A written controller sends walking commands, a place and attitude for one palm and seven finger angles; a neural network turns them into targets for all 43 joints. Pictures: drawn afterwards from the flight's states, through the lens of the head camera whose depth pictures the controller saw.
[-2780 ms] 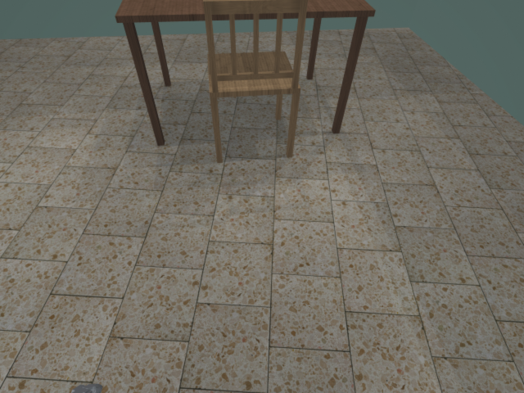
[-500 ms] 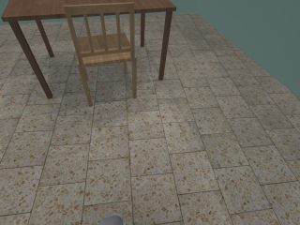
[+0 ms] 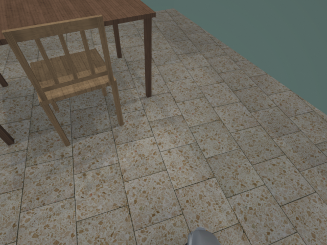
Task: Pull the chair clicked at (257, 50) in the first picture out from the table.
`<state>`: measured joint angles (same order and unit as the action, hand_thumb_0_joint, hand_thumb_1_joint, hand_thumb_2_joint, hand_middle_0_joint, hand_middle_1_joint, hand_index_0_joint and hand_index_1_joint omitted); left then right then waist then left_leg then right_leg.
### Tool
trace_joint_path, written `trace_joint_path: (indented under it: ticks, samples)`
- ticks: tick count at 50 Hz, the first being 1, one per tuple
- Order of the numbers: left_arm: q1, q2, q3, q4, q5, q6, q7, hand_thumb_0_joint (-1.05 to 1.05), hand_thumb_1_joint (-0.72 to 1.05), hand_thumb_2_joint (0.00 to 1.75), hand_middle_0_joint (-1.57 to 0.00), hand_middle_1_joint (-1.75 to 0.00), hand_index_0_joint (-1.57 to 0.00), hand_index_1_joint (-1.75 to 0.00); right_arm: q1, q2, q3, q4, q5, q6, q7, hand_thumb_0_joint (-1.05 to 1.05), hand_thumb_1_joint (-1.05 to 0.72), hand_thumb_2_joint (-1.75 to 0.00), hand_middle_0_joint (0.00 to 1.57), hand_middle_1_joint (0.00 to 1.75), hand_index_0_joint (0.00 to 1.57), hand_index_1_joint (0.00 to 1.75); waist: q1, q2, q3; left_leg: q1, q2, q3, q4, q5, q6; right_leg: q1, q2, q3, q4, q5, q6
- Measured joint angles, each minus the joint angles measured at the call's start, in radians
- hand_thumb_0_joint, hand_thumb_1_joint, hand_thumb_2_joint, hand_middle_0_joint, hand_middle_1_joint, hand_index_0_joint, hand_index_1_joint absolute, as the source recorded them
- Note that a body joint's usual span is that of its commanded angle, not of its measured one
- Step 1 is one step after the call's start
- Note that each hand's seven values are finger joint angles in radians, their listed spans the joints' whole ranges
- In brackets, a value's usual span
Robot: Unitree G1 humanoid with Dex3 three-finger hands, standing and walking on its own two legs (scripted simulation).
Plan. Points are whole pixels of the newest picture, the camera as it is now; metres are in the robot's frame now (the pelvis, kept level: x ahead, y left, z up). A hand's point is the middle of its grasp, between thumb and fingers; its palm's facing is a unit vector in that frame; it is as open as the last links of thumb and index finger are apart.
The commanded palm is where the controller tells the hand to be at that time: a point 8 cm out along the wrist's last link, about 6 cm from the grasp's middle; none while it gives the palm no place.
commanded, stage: walk to a spot facing it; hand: left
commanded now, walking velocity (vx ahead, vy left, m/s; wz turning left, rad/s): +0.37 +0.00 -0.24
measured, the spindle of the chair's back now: (68, 57) +0.96 +0.51 -0.11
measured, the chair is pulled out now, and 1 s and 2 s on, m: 0.00 0.00 0.00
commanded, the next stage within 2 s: turn to face it in 0.62 s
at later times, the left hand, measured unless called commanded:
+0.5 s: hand (113, 213) +0.24 +0.16 -0.18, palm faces +0.02 -0.98 -0.18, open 7.3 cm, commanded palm none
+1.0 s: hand (123, 142) +0.50 +0.17 -0.17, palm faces -0.02 -0.98 -0.21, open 7.3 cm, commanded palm none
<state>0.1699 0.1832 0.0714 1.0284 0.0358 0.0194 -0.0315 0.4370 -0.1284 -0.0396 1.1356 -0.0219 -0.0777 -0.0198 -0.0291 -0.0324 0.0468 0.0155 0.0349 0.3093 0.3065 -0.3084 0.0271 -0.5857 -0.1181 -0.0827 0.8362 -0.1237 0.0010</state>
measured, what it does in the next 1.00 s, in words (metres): walks ahead: right foot, then left foot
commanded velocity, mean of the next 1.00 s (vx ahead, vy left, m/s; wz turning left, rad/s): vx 0.23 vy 0.00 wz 0.07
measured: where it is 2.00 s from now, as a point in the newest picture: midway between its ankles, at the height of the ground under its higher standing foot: (161, 205)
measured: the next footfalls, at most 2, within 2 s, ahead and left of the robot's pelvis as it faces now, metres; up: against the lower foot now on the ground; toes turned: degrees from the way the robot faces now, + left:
right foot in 0.16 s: +0.22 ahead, -0.13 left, +0.00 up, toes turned -10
left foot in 0.58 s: +0.42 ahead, +0.10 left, +0.00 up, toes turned +9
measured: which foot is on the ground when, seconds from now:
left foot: down 0.00-0.14, up 0.16-0.56, down 0.58-1.00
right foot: up 0.00-0.14, down 0.16-0.60, up 0.62-1.00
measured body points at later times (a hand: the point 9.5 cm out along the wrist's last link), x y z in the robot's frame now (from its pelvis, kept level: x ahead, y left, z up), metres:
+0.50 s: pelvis +0.24 -0.03 -0.01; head +0.24 -0.01 +0.44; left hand +0.24 +0.21 -0.17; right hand +0.30 -0.28 -0.14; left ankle +0.35 +0.10 -0.71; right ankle +0.18 -0.12 -0.74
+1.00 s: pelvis +0.41 -0.02 -0.01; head +0.42 -0.02 +0.44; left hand +0.50 +0.22 -0.15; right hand +0.34 -0.22 -0.17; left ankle +0.38 +0.09 -0.74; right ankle +0.46 -0.14 -0.73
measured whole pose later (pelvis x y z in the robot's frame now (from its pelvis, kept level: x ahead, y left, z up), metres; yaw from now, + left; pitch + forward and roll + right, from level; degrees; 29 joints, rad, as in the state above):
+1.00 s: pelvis +0.41 -0.02 -0.01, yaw -2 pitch -1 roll +1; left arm 0.17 0.18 0.05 1.02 0.02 0.00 0.01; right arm 0.38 -0.11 -0.04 1.12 -0.02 0.00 -0.01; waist -0.04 -0.01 0.05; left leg -0.16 0.05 0.18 0.49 -0.31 0.01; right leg -0.36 -0.08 -0.11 0.63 -0.23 0.05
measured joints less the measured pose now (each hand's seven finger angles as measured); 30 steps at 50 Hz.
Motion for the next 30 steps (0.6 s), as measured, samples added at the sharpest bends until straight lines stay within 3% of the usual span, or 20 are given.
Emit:
trace_joint_path:
  ticks: [5,7,8,11,12,14,17,21,27,29,30]
  samples:
    - [-0.064,-0.016,-0.013,-0.008,-0.003,-0.008,-0.002,0.01,0.91,0.90,-0.20,-0.30,-0.20,-0.30,0.066,0.018,0.009,0.038,-0.008,0.012,0.002,0.00,-0.91,-0.90,0.20,0.30,0.20,0.30,-0.040,0.026,0.033,0.068,0.031,0.024,0.035,-0.093,-0.047,0.077,0.045,-0.046,-0.164,-0.065,-0.043]
    - [-0.075,-0.018,-0.018,-0.018,-0.002,-0.033,-0.002,0.01,0.91,0.90,-0.20,-0.30,-0.20,-0.30,0.094,0.029,0.011,0.057,-0.005,0.021,0.006,0.00,-0.91,-0.90,0.20,0.30,0.20,0.30,-0.042,0.035,0.038,0.061,0.066,0.024,0.142,-0.160,-0.065,0.151,0.077,-0.071,-0.245,-0.065,-0.071]
    - [-0.076,-0.014,-0.017,-0.023,0.000,-0.051,0.000,0.01,0.91,0.90,-0.20,-0.30,-0.20,-0.30,0.106,0.039,0.012,0.066,0.001,0.028,0.010,0.00,-0.91,-0.90,0.20,0.30,0.20,0.30,-0.036,0.026,0.034,0.019,0.087,0.015,0.270,-0.188,-0.062,0.171,0.079,-0.072,-0.256,-0.029,-0.090]
    - [-0.065,-0.022,-0.016,-0.024,-0.015,-0.082,0.012,0.00,0.91,0.90,-0.20,-0.30,-0.20,-0.30,0.059,0.041,0.009,0.073,0.013,0.054,0.016,0.01,-0.90,-0.90,0.20,0.30,0.20,0.30,-0.021,0.035,0.045,-0.206,0.097,-0.147,0.789,-0.189,-0.040,0.195,0.100,-0.078,-0.184,-0.114,-0.089]
    - [-0.051,-0.025,-0.017,-0.019,-0.018,-0.082,0.017,0.00,0.91,0.90,-0.20,-0.30,-0.20,-0.30,0.036,0.037,0.005,0.064,0.012,0.058,0.016,0.01,-0.90,-0.90,0.20,0.30,0.20,0.30,-0.018,0.038,0.041,-0.275,0.095,-0.180,0.889,-0.153,-0.034,0.221,0.108,-0.078,-0.201,-0.130,-0.084]
    - [-0.019,-0.028,-0.002,-0.011,-0.027,-0.089,0.037,-0.01,0.93,0.90,-0.21,-0.30,-0.20,-0.30,-0.016,0.026,-0.003,0.032,0.006,0.061,0.014,0.01,-0.90,-0.90,0.20,0.30,0.20,0.30,-0.013,0.045,0.024,-0.393,0.106,-0.215,0.951,-0.086,-0.032,0.277,0.122,-0.079,-0.264,-0.127,-0.069]
    - [0.028,-0.006,0.000,0.009,-0.016,-0.091,0.048,-0.02,0.95,0.90,-0.21,-0.30,-0.20,-0.30,-0.098,0.009,-0.012,-0.030,-0.001,0.059,0.016,0.01,-0.91,-0.90,0.20,0.30,0.20,0.30,-0.010,0.051,-0.006,-0.512,0.127,-0.224,0.856,-0.026,-0.042,0.344,0.134,-0.076,-0.345,-0.120,-0.069]
    - [0.088,-0.001,-0.013,0.043,-0.012,-0.084,0.039,-0.02,0.94,0.90,-0.20,-0.30,-0.20,-0.30,-0.188,-0.040,-0.027,-0.079,-0.008,0.063,0.017,0.02,-0.95,-0.90,0.20,0.30,0.20,0.30,0.004,0.058,-0.031,-0.566,0.137,-0.215,0.638,0.056,-0.053,0.426,0.139,-0.073,-0.407,-0.140,-0.054]
    - [0.173,-0.003,-0.022,0.077,-0.009,-0.076,0.029,0.00,0.92,0.90,-0.20,-0.30,-0.20,-0.30,-0.266,-0.086,-0.028,-0.123,-0.002,0.049,0.042,0.02,-0.94,-0.90,0.20,0.30,0.20,0.30,0.051,0.036,-0.025,-0.491,0.108,-0.181,0.384,0.087,-0.038,0.535,0.127,-0.068,-0.407,-0.229,-0.012]
    - [0.206,-0.005,-0.023,0.088,-0.012,-0.070,0.026,0.00,0.91,0.90,-0.20,-0.30,-0.20,-0.30,-0.281,-0.092,-0.022,-0.140,-0.004,0.034,0.042,0.02,-0.93,-0.90,0.20,0.30,0.20,0.30,0.060,0.025,-0.019,-0.423,0.085,-0.160,0.297,0.104,-0.024,0.545,0.111,-0.058,-0.343,-0.289,0.005]
    - [0.213,-0.005,-0.021,0.094,-0.016,-0.062,0.025,0.00,0.91,0.90,-0.20,-0.30,-0.20,-0.30,-0.292,-0.089,-0.020,-0.146,-0.010,0.022,0.038,0.01,-0.93,-0.90,0.20,0.30,0.20,0.30,0.061,0.013,-0.010,-0.417,0.077,-0.148,0.314,0.119,0.000,0.513,0.092,-0.048,-0.248,-0.320,0.000]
